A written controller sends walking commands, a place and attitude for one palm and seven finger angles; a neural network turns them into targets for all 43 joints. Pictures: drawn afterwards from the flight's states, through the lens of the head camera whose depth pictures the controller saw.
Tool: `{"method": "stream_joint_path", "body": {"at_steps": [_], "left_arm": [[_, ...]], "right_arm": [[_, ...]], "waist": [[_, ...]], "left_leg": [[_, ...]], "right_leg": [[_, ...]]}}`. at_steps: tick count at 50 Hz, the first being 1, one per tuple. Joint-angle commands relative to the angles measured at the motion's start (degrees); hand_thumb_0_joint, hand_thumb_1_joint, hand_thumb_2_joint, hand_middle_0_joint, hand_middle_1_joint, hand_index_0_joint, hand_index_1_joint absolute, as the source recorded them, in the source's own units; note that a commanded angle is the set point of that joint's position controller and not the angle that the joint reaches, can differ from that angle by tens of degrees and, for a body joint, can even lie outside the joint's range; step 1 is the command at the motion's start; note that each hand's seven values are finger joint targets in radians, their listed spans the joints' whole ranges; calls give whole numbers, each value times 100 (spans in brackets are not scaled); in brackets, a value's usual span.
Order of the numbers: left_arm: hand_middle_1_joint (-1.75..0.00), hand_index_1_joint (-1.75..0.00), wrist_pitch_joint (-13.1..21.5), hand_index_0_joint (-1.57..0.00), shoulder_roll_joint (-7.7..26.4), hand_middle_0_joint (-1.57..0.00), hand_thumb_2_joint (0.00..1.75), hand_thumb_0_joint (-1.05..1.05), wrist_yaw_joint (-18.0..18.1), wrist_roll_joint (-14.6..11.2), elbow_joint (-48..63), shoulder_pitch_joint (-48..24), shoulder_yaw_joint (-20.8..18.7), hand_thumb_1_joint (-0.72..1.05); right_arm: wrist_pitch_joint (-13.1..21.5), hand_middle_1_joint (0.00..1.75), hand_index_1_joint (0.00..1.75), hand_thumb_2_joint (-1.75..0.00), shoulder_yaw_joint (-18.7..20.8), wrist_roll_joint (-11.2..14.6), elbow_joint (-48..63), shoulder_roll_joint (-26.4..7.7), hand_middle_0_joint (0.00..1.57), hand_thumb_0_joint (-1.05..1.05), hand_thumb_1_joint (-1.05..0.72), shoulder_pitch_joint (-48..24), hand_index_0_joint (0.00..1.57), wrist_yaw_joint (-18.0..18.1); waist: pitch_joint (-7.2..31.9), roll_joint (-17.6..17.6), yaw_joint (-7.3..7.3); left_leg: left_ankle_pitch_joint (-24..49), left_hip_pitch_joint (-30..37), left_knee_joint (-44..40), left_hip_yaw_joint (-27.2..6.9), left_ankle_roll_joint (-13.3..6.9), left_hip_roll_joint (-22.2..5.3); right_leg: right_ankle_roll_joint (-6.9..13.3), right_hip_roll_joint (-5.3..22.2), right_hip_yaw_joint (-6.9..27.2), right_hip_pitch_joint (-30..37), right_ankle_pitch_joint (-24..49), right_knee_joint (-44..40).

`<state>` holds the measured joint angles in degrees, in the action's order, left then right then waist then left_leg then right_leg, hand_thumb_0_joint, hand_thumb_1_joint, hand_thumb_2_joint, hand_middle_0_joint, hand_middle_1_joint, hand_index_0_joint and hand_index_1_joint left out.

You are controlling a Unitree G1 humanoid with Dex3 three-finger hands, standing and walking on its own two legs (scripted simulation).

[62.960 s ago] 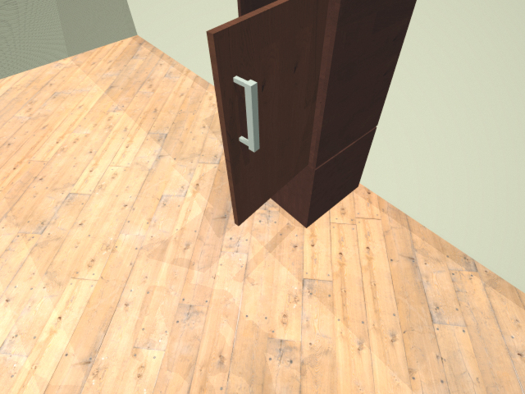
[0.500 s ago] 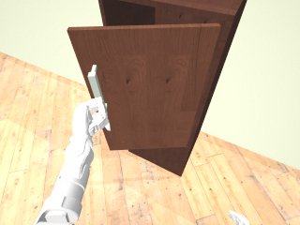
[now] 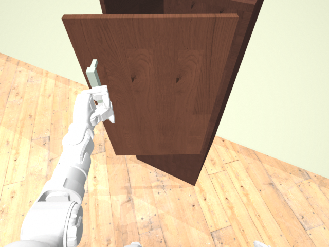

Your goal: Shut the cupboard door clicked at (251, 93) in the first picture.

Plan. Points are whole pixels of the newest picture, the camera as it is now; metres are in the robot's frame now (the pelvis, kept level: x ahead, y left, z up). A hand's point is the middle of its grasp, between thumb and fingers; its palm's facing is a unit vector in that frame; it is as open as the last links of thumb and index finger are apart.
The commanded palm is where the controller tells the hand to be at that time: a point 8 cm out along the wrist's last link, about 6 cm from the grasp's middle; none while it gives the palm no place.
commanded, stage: push the door shut along its arc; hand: left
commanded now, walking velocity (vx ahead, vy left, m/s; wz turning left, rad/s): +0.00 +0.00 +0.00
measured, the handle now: (101, 91) +0.50 +0.18 +0.09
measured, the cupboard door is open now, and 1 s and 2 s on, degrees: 28 14 0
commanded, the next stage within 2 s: pull the fist back off the door in 1.48 s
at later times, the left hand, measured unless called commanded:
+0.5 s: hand (122, 92) +0.48 +0.12 +0.10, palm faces -0.14 -0.99 -0.02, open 3.1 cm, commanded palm +0.48 +0.16 +0.10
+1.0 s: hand (132, 78) +0.54 +0.09 +0.11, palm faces -0.26 -0.96 -0.01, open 3.0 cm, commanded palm +0.54 +0.14 +0.10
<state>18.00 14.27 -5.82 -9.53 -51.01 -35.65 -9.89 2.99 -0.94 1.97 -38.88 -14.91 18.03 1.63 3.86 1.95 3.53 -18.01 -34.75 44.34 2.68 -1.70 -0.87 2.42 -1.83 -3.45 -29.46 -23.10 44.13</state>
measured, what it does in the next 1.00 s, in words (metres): stands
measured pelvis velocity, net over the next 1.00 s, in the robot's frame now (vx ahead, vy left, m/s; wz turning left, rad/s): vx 0.00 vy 0.01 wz -0.02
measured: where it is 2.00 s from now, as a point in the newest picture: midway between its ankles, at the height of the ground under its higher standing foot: outside the picture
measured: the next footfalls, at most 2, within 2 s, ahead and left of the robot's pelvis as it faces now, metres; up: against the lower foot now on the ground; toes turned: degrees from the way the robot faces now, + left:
none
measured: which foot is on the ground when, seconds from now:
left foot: down 0.00-1.00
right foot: down 0.00-1.00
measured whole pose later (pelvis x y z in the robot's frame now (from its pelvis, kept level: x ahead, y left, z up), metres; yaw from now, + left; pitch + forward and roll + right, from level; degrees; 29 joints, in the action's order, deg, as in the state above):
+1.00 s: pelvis +0.00 +0.01 -0.02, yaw -1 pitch +19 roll -2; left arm 16.6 26.7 -17.7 -5.3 -75.2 -64.9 -14.9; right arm 1.4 -1.0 0.2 -39.0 -16.4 25.4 0.4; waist 4.9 2.8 12.6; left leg -20.6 -50.5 52.2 2.2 -2.2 -2.1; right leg 2.2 -2.9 -3.8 -44.4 -24.6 50.1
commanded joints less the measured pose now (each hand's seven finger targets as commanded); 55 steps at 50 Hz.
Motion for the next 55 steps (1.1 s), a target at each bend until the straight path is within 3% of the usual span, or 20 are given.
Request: {"method": "stream_joint_path", "body": {"at_steps": [1,5,7,8,11,13,15,20,23,25,28,32,35,38,41,43,44,51,53,55], "left_arm": [[-150,-150,466,-130,967,-130,90,0,-241,-62,991,-3029,-127,90],[-150,-150,504,-130,991,-130,90,0,-379,-28,616,-3439,-68,90],[-150,-150,546,-130,1256,-130,90,0,-445,-17,506,-3470,-255,90],[-150,-150,553,-130,1242,-130,90,0,-487,-12,454,-3636,-198,90],[-150,-150,623,-130,1033,-130,90,0,-582,-20,511,-3913,-36,90],[-150,-150,625,-130,1208,-130,90,0,-607,-26,317,-3971,-164,90],[-150,-150,603,-130,1052,-130,90,0,-626,-23,136,-4023,-55,90],[-150,-150,517,-130,1424,-130,90,0,-549,86,-392,-4620,-273,90],[-150,-150,614,-130,1461,-130,90,0,-590,205,-369,-4939,-222,90],[-150,-150,625,-130,1349,-130,90,0,-648,212,-506,-4983,-147,90],[-150,-150,564,-130,1517,-130,90,0,-718,182,-740,-5162,-277,90],[-150,-150,454,-130,2224,-130,90,0,-756,232,-901,-5311,-807,90],[-150,-150,503,-130,1989,-130,90,0,-802,304,-736,-5470,-576,90],[-150,-150,501,-130,2301,-130,90,0,-865,318,-947,-5287,-831,90],[-150,-150,338,-130,2118,-130,90,0,-1010,349,-1171,-5476,-578,90],[-150,-150,258,-130,2200,-130,90,0,-1058,363,-1257,-5557,-620,90],[-150,-150,248,-130,2421,-130,90,0,-1092,355,-1202,-5718,-742,90],[-150,-150,190,-130,2113,-130,90,0,-1328,296,-1159,-6375,-401,90],[-150,-150,157,-130,2165,-130,90,0,-1343,329,-1262,-6510,-410,90],[-150,-150,107,-130,1978,-130,90,0,-1346,344,-1333,-6613,-271,90]], "right_arm": [[189,30,30,-90,329,17,577,-809,20,0,-90,220,20,23],[173,30,30,-90,345,6,477,-848,20,0,-90,383,20,17],[160,30,30,-90,360,-9,481,-907,20,0,-90,485,20,20],[150,30,30,-90,361,-4,453,-905,20,0,-90,489,20,21],[165,30,30,-90,384,-19,439,-904,20,0,-90,576,20,-13],[150,30,30,-90,387,-32,387,-947,20,0,-90,661,20,-14],[140,30,30,-90,392,-30,401,-942,20,0,-90,685,20,-33],[118,30,30,-90,379,-65,312,-1025,20,0,-90,862,20,-30],[133,30,30,-90,392,-95,274,-1042,20,0,-90,937,20,-36],[141,30,30,-90,398,-119,250,-1052,20,0,-90,1000,20,-70],[135,30,30,-90,388,-136,239,-1101,20,0,-90,1109,20,-79],[86,30,30,-90,383,-142,267,-1170,20,0,-90,1287,20,-53],[68,30,30,-90,378,-168,304,-1110,20,0,-90,1286,20,-91],[12,30,30,-90,392,-173,297,-1160,20,0,-90,1406,20,-100],[-34,30,30,-90,372,-153,322,-1160,20,0,-90,1476,20,-112],[-60,30,30,-90,382,-170,297,-1176,20,0,-90,1515,20,-100],[-68,30,30,-90,385,-163,286,-1217,20,0,-90,1576,20,-88],[-30,30,30,-90,401,-199,160,-1223,20,0,-90,1676,20,-67],[-32,30,30,-90,395,-225,107,-1232,20,0,-90,1707,20,-55],[-5,30,30,-90,396,-237,69,-1227,20,0,-90,1713,20,-70]], "waist": [[1866,-254,252],[1822,-157,374],[1985,-118,328],[2018,-109,410],[2325,221,453],[2313,125,463],[2226,79,497],[1923,-253,715],[2292,223,740],[2352,272,773],[2445,192,824],[2589,-33,804],[2713,341,839],[2767,152,812],[2552,55,967],[2507,115,1007],[2582,125,1024],[2712,430,1270],[2780,473,1290],[2799,631,1319]], "left_leg": [[895,1432,-307,-336,-67,128],[866,1438,-240,-387,-72,122],[930,1394,-206,-408,-79,131],[908,1417,-187,-419,-77,120],[1110,1783,-146,-500,-35,81],[1195,1768,-114,-544,-30,58],[1070,1684,-123,-550,-23,60],[680,1239,-92,-576,-72,52],[909,1546,19,-658,-34,27],[981,1636,77,-708,-10,-1],[1009,1518,131,-741,-23,-1],[1071,1027,229,-652,-91,40],[1241,1250,303,-665,-53,23],[1410,1135,358,-651,-61,14],[1200,808,379,-605,-99,51],[1258,788,439,-572,-117,58],[1245,745,458,-588,-117,47],[1374,991,643,-695,-124,19],[1476,1050,690,-739,-123,10],[1468,1179,735,-805,-104,-4]], "right_leg": [[-199,34,424,29,1897,-691],[-185,6,393,-255,1754,-644],[-174,-5,412,-207,1777,-589],[-178,4,412,-270,1771,-581],[-134,-37,312,-527,1729,-478],[-128,-59,286,-587,1737,-447],[-126,-77,274,-683,1596,-450],[-168,-77,318,-902,1250,-472],[-123,-75,288,-1154,1266,-327],[-105,-89,254,-1310,1233,-293],[-105,-109,250,-1335,1237,-232],[-136,-97,342,-961,1500,-183],[-126,-109,328,-1163,1584,-140],[-119,-142,325,-1028,1770,-103],[-164,-143,375,-1052,1752,-162],[-167,-144,386,-1091,1833,-174],[-170,-136,402,-1063,1836,-150],[-152,-164,350,-1589,1701,-88],[-132,-177,313,-1685,1689,-31],[-109,-185,260,-1946,1518,1]]}}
